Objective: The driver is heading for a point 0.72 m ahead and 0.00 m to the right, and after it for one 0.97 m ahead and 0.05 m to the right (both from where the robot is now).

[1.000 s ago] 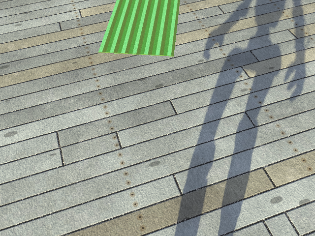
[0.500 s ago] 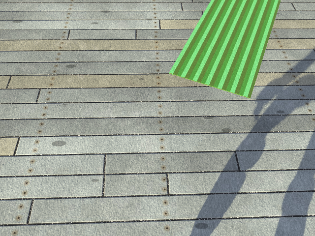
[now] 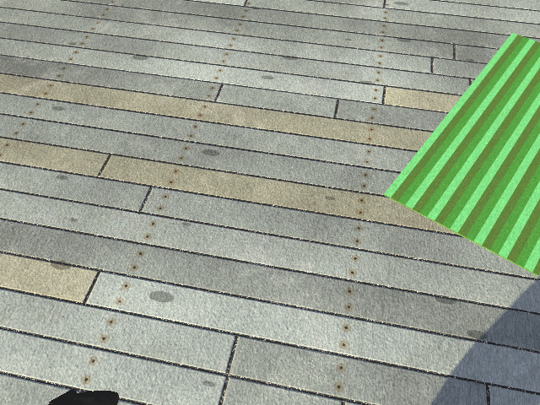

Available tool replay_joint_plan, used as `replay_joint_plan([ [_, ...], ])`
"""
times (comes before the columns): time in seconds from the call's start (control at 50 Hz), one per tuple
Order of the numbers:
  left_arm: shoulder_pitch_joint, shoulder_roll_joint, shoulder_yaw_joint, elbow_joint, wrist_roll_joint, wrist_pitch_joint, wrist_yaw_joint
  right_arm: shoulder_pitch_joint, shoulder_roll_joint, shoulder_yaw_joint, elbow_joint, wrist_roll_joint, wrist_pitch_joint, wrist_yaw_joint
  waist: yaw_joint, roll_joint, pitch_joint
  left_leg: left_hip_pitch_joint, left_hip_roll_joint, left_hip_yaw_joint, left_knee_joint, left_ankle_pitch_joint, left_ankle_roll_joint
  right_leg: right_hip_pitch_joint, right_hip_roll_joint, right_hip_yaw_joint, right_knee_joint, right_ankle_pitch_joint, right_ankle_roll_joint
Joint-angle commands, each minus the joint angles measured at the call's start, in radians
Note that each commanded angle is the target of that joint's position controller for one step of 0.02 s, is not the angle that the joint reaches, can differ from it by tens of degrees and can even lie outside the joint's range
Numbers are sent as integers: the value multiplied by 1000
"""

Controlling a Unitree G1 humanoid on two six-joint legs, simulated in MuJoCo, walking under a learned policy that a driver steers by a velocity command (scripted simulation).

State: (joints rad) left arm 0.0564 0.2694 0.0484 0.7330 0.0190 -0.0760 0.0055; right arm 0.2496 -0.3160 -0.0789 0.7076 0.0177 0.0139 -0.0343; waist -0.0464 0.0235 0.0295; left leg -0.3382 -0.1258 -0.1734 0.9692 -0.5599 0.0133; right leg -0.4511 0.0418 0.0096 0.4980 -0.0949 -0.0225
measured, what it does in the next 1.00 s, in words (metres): walks ahead: left foot, then right foot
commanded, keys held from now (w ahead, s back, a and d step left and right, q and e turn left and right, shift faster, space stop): w+q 0.24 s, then w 0.34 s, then w+e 0.42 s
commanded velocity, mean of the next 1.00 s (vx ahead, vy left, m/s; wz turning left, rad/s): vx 0.43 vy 0.00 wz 0.14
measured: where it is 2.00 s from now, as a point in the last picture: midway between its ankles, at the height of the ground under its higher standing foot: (218, 306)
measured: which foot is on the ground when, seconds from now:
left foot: up 0.00-0.36, down 0.38-0.90, up 0.92-1.00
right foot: down 0.00-0.38, up 0.40-0.86, down 0.88-1.00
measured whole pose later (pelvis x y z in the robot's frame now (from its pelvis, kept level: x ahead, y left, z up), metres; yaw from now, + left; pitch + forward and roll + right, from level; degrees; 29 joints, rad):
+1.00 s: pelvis +0.41 +0.10 +0.00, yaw +4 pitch +2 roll -1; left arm 0.15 0.30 0.07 0.74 -0.02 -0.06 -0.05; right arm 0.32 -0.27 -0.03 0.74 0.01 -0.10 -0.01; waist 0.00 0.00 0.05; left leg -0.34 0.02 -0.05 1.24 -0.41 -0.01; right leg -0.41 0.12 -0.02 0.52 -0.13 -0.10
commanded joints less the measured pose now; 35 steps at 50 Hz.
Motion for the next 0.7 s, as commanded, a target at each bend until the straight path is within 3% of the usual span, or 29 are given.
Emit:
replay_joint_plan([
  [0.02,80,116,32,-58,-14,25,11,65,-160,-41,-61,7,19,1,47,-126,-157,-342,133,59,262,52,-56,402,-353,420,-216,-295,-175],
  [0.04,50,126,33,-58,-14,29,15,38,-154,-42,-78,-2,26,0,40,-148,-102,-336,160,76,236,91,-58,313,-332,376,-251,-345,-163],
  [0.06,50,144,38,-53,-8,28,19,41,-123,-34,-80,-2,26,6,36,-170,-71,-293,168,105,212,123,-55,238,-297,307,-291,-349,-154],
  [0.12,81,158,50,-41,-13,9,22,16,-71,-20,-96,-3,6,16,58,-162,-79,-269,193,142,98,175,-39,239,-297,206,-340,-318,-174],
  [0.2,84,193,68,-33,-26,-1,11,-28,-53,-12,-114,-5,-12,32,65,-140,-94,-210,224,157,-80,252,-16,250,-328,124,-364,-288,-184],
  [0.3,109,208,75,-5,-43,8,-19,-33,-51,-8,-107,-2,-19,47,66,-136,-75,-69,195,210,-285,269,15,238,-335,49,-346,-282,-166],
  [0.34,96,197,68,9,-54,18,-28,24,-41,-8,-78,-6,-25,49,23,-114,-71,69,163,252,-426,318,40,191,-317,8,-284,-336,-140],
  [0.36,101,170,58,17,-50,21,-32,80,-50,-15,-50,-7,-25,47,1,-94,-74,174,134,268,-464,306,51,137,-288,-22,-218,-363,-118],
  [0.38,93,111,36,19,-35,19,-37,168,-79,-28,-24,-2,-26,39,-36,-44,-89,313,161,199,-506,270,75,49,-241,-82,-71,-349,-74],
  [0.4,60,31,5,-12,2,10,-47,274,-179,-48,-20,-9,-30,26,-64,217,-109,448,393,-150,-630,283,148,-146,-132,-177,342,-427,12],
  [0.42,53,82,20,-51,-22,-7,-45,253,-270,-63,-39,-12,-43,33,-39,287,-67,468,513,-465,-746,41,297,-432,-43,-83,546,-495,21],
  [0.44,22,160,39,-44,-46,-20,-44,228,-192,-44,-56,-13,-64,41,-54,161,-23,435,498,-430,-763,5,293,-483,-110,2,634,-429,-3],
  [0.46,29,163,41,-39,-55,-26,-46,195,-146,-27,-58,-14,-78,44,-29,145,1,412,464,-345,-758,46,263,-497,-138,20,626,-319,-21],
  [0.5,48,147,41,-11,-28,-25,-45,127,-108,-12,-69,-11,-82,44,7,87,11,356,404,-203,-778,240,222,-434,-168,26,558,-174,-9],
  [0.52,48,136,39,-7,-25,-24,-47,119,-108,-10,-72,-16,-84,39,18,97,6,331,390,-155,-791,360,212,-390,-172,24,529,-120,2],
  [0.58,22,101,30,-6,-25,-15,-47,135,-105,-12,-54,-17,-89,27,21,52,-12,340,346,-20,-803,610,194,-354,-146,2,414,18,37],
  [0.64,-36,60,12,-20,-38,-7,-54,150,-109,-13,-29,-20,-91,17,0,61,8,321,318,102,-822,648,162,-295,-123,-15,248,152,42],
  [0.7,-114,46,1,-48,-47,-7,-68,183,-112,-16,4,-21,-97,14,-30,60,58,309,331,164,-853,601,150,-248,-101,-31,129,226,20],
])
